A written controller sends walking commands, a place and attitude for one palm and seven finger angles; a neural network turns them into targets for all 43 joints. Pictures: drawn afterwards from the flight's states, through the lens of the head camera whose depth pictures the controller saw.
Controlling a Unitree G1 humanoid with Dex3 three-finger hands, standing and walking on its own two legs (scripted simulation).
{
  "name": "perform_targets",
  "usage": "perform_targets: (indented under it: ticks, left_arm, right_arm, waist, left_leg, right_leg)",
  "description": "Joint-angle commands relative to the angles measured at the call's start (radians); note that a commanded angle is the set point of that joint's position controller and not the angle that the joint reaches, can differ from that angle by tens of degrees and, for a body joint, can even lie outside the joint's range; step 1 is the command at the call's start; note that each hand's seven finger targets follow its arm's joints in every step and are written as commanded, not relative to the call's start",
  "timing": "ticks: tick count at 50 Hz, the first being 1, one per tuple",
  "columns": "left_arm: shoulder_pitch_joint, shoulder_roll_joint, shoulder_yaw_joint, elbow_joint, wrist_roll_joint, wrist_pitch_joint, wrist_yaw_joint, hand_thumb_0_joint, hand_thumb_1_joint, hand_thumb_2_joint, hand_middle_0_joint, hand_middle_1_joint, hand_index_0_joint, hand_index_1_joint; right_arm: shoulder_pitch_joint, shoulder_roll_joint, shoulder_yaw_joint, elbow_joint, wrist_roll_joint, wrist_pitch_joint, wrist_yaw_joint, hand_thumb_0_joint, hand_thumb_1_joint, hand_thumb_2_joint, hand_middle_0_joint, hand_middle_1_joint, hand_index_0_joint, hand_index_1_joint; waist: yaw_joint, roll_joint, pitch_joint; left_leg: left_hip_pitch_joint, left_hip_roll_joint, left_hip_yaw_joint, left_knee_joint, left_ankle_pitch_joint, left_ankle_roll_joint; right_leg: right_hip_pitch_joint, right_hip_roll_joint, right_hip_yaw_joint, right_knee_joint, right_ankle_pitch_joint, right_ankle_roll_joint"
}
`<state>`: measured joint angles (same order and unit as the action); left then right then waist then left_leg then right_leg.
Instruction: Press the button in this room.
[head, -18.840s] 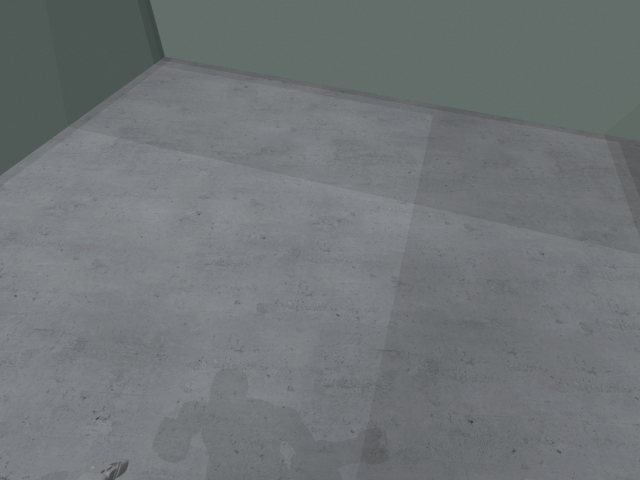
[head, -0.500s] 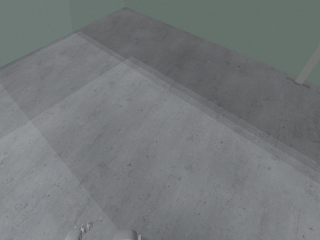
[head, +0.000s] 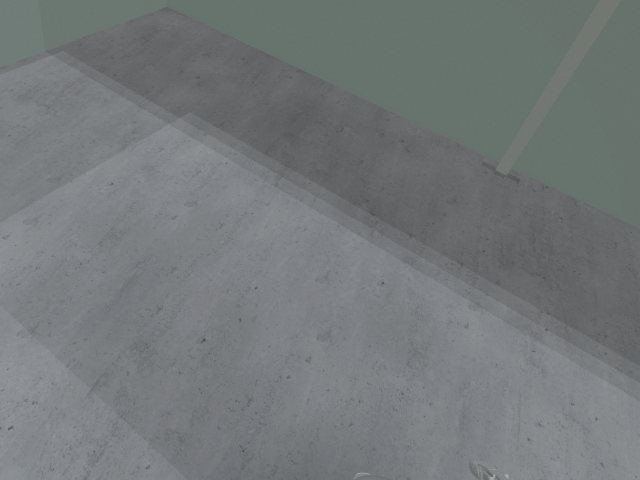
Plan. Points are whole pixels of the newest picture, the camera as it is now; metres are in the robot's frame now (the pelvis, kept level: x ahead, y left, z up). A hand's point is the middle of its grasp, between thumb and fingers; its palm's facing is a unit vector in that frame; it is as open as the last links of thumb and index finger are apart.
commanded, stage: turn or walk to find it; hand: left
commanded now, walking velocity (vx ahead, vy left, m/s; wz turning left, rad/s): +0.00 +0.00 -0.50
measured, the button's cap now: out of the picture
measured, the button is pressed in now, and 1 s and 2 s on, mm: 0 0 0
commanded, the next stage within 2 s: stand and wait in 1.58 s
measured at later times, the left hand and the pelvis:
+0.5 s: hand (282, 391) +0.26 +0.08 -0.15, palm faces -0.36 -0.91 -0.19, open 7.4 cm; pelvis +0.06 -0.05 +0.00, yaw -17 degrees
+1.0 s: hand (307, 423) +0.22 +0.03 -0.16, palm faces -0.26 -0.94 -0.22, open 7.3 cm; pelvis +0.23 -0.16 +0.00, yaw -22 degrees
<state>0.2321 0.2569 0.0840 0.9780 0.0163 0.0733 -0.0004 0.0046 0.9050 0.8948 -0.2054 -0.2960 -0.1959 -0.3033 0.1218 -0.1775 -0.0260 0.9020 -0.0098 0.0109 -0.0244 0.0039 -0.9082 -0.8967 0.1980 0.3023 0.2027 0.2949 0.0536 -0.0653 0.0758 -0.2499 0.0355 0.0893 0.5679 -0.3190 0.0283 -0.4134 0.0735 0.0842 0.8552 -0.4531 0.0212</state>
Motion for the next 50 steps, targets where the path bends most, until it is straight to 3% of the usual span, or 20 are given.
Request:
perform_targets:
  ticks: [1,3,4,9,14,19,23,24,25,26,27,28,29,30,32,33,35,37,44,50]
  left_arm:
    - [-0.006,0.097,0.034,-0.075,0.013,-0.024,-0.015,0.000,0.900,0.900,-0.200,-0.300,-0.200,-0.300]
    - [0.002,0.068,0.025,-0.066,0.010,-0.029,-0.026,0.000,0.900,0.900,-0.200,-0.300,-0.200,-0.300]
    - [-0.009,0.059,0.020,-0.070,0.010,-0.029,-0.029,0.000,0.900,0.900,-0.200,-0.300,-0.200,-0.300]
    - [-0.099,0.041,0.012,-0.099,0.014,-0.036,-0.044,0.000,0.900,0.900,-0.200,-0.300,-0.200,-0.300]
    - [-0.193,0.011,0.001,-0.124,0.015,-0.043,-0.052,0.000,0.900,0.900,-0.200,-0.300,-0.200,-0.300]
    - [-0.260,-0.013,-0.013,-0.149,0.013,-0.051,-0.056,0.000,0.900,0.900,-0.200,-0.300,-0.200,-0.300]
    - [-0.223,-0.013,-0.014,-0.142,0.010,-0.068,-0.048,0.000,0.900,0.900,-0.200,-0.300,-0.200,-0.300]
    - [-0.168,-0.007,-0.008,-0.121,0.010,-0.074,-0.045,0.000,0.900,0.900,-0.200,-0.300,-0.200,-0.300]
    - [-0.034,0.017,0.001,-0.077,0.011,-0.084,-0.041,0.000,0.900,0.900,-0.200,-0.300,-0.200,-0.300]
    - [0.131,0.092,0.014,-0.016,0.016,-0.098,-0.031,0.000,0.900,0.900,-0.200,-0.300,-0.200,-0.300]
    - [0.252,0.215,0.040,0.022,0.013,-0.112,-0.015,0.000,0.900,0.900,-0.200,-0.300,-0.200,-0.300]
    - [0.269,0.265,0.047,0.034,-0.014,-0.105,0.000,0.000,0.900,0.900,-0.200,-0.300,-0.200,-0.300]
    - [0.191,0.241,0.048,0.017,-0.015,-0.103,0.009,0.000,0.900,0.900,-0.200,-0.300,-0.200,-0.300]
    - [0.120,0.197,0.035,-0.002,-0.014,-0.109,0.008,0.000,0.900,0.900,-0.200,-0.300,-0.200,-0.300]
    - [0.011,0.107,0.001,-0.019,-0.014,-0.125,0.006,0.000,0.900,0.900,-0.200,-0.300,-0.200,-0.300]
    - [-0.013,0.085,-0.006,-0.017,-0.011,-0.132,0.007,0.000,0.900,0.900,-0.200,-0.300,-0.200,-0.300]
    - [0.003,0.062,-0.016,0.001,-0.005,-0.145,0.006,0.000,0.900,0.900,-0.200,-0.300,-0.200,-0.300]
    - [0.056,0.028,-0.016,0.025,-0.001,-0.158,0.008,0.000,0.900,0.900,-0.200,-0.300,-0.200,-0.300]
    - [0.171,0.029,-0.033,0.087,-0.003,-0.176,0.020,0.000,0.900,0.900,-0.200,-0.300,-0.200,-0.300]
    - [0.255,0.050,-0.035,0.137,0.001,-0.166,0.032,0.000,0.900,0.900,-0.200,-0.300,-0.200,-0.300]
  right_arm:
    - [-0.001,-0.186,-0.045,-0.078,-0.014,-0.016,-0.017,0.000,-0.900,-0.900,0.200,0.300,0.200,0.300]
    - [0.062,-0.177,-0.046,-0.058,-0.012,-0.027,-0.013,0.000,-0.900,-0.900,0.200,0.300,0.200,0.300]
    - [0.102,-0.179,-0.050,-0.048,-0.014,-0.032,-0.012,0.000,-0.900,-0.900,0.200,0.300,0.200,0.300]
    - [0.223,-0.172,-0.062,0.005,-0.012,-0.053,-0.006,0.000,-0.900,-0.900,0.200,0.300,0.200,0.300]
    - [0.321,-0.166,-0.066,0.055,-0.019,-0.067,-0.003,0.000,-0.900,-0.900,0.200,0.300,0.200,0.300]
    - [0.335,-0.167,-0.065,0.087,-0.027,-0.066,0.009,0.000,-0.900,-0.900,0.200,0.300,0.200,0.300]
    - [0.309,-0.186,-0.069,0.097,-0.030,-0.064,0.017,0.000,-0.900,-0.900,0.200,0.300,0.200,0.300]
    - [0.294,-0.192,-0.070,0.096,-0.027,-0.065,0.017,0.000,-0.900,-0.900,0.200,0.300,0.200,0.300]
    - [0.274,-0.198,-0.069,0.092,-0.022,-0.064,0.017,0.000,-0.900,-0.900,0.200,0.300,0.200,0.300]
    - [0.274,-0.178,-0.063,0.086,-0.014,-0.065,0.026,0.000,-0.900,-0.900,0.200,0.300,0.200,0.300]
    - [0.261,-0.096,-0.041,0.048,-0.005,-0.063,0.033,0.000,-0.900,-0.900,0.200,0.300,0.200,0.300]
    - [0.189,-0.108,-0.039,0.003,-0.003,-0.047,0.031,0.000,-0.900,-0.900,0.200,0.300,0.200,0.300]
    - [0.183,-0.121,-0.048,0.013,-0.001,-0.040,0.028,0.000,-0.900,-0.900,0.200,0.300,0.200,0.300]
    - [0.144,-0.104,-0.049,0.023,-0.004,-0.043,0.028,0.000,-0.900,-0.900,0.200,0.300,0.200,0.300]
    - [0.177,-0.099,-0.051,0.058,-0.019,-0.042,0.029,0.000,-0.900,-0.900,0.200,0.300,0.200,0.300]
    - [0.219,-0.081,-0.051,0.081,-0.022,-0.036,0.031,0.000,-0.900,-0.900,0.200,0.300,0.200,0.300]
    - [0.258,-0.068,-0.048,0.095,-0.025,-0.026,0.033,0.000,-0.900,-0.900,0.200,0.300,0.200,0.300]
    - [0.227,-0.063,-0.050,0.083,-0.026,-0.026,0.035,0.000,-0.900,-0.900,0.200,0.300,0.200,0.300]
    - [-0.012,-0.064,-0.040,0.006,-0.018,-0.038,0.055,0.000,-0.900,-0.900,0.200,0.300,0.200,0.300]
    - [-0.151,-0.052,-0.023,-0.026,-0.012,-0.055,0.061,0.000,-0.900,-0.900,0.200,0.300,0.200,0.300]
  waist:
    - [-0.027,0.238,-0.031]
    - [-0.043,0.198,-0.079]
    - [-0.056,0.208,-0.087]
    - [-0.097,0.207,-0.027]
    - [-0.125,0.193,0.004]
    - [-0.127,0.226,0.035]
    - [-0.092,0.229,0.014]
    - [-0.058,0.206,-0.015]
    - [0.011,0.145,-0.090]
    - [0.081,0.011,-0.185]
    - [0.119,-0.262,-0.232]
    - [0.111,-0.270,-0.213]
    - [0.073,-0.141,-0.177]
    - [0.057,-0.093,-0.096]
    - [-0.021,0.031,-0.011]
    - [-0.054,0.055,-0.017]
    - [-0.079,-0.006,-0.012]
    - [-0.074,-0.037,-0.009]
    - [-0.032,-0.035,0.059]
    - [0.005,-0.024,0.059]
  left_leg:
    - [0.056,0.282,-0.169,-0.278,0.327,0.067]
    - [0.145,0.254,-0.109,-0.271,0.311,0.058]
    - [0.182,0.257,-0.114,-0.284,0.249,0.058]
    - [0.252,0.322,-0.125,-0.357,0.040,0.085]
    - [0.292,0.359,-0.083,-0.375,0.072,0.099]
    - [0.232,0.361,0.020,-0.372,0.074,0.084]
    - [0.185,0.362,0.087,-0.291,0.187,0.057]
    - [0.166,0.351,0.120,-0.220,0.270,0.038]
    - [0.139,0.306,0.188,-0.034,0.387,0.007]
    - [-0.011,0.253,0.233,0.205,0.344,-0.030]
    - [-0.332,0.118,0.202,0.486,-0.241,-0.078]
    - [-0.454,0.073,0.063,0.658,-0.314,-0.074]
    - [-0.457,0.109,-0.025,0.730,-0.213,-0.063]
    - [-0.479,0.127,-0.050,0.765,-0.121,-0.063]
    - [-0.403,0.160,-0.062,0.692,0.008,-0.070]
    - [-0.354,0.157,-0.056,0.654,0.042,-0.076]
    - [-0.321,0.144,-0.037,0.599,0.076,-0.090]
    - [-0.353,0.139,-0.038,0.551,0.105,-0.099]
    - [-0.473,0.130,-0.037,0.348,0.190,-0.096]
    - [-0.375,0.074,0.022,0.123,0.152,-0.052]
  right_leg:
    - [-0.150,-0.076,-0.020,0.364,0.019,0.037]
    - [-0.174,-0.086,-0.054,0.377,0.078,0.046]
    - [-0.195,-0.089,-0.061,0.379,0.096,0.051]
    - [-0.297,-0.156,-0.081,0.305,0.148,0.054]
    - [-0.311,-0.195,-0.115,0.171,0.147,0.044]
    - [-0.223,-0.195,-0.171,-0.013,0.136,0.023]
    - [-0.053,-0.155,-0.220,-0.169,0.102,-0.016]
    - [0.041,-0.137,-0.230,-0.228,0.142,-0.030]
    - [0.218,-0.095,-0.264,-0.315,0.198,-0.047]
    - [0.481,-0.129,-0.203,-0.370,0.215,-0.072]
    - [0.668,-0.404,0.220,-0.474,0.143,-0.157]
    - [0.639,-0.508,0.456,-0.592,0.221,-0.208]
    - [0.560,-0.512,0.414,-0.613,0.137,-0.218]
    - [0.459,-0.480,0.376,-0.620,0.109,-0.210]
    - [0.297,-0.402,0.204,-0.633,0.168,-0.179]
    - [0.255,-0.363,0.132,-0.639,0.231,-0.168]
    - [0.214,-0.318,0.039,-0.646,0.350,-0.153]
    - [0.241,-0.303,0.027,-0.649,0.433,-0.165]
    - [0.373,-0.316,0.036,-0.651,0.587,-0.194]
    - [0.490,-0.319,0.013,-0.587,0.817,-0.175]
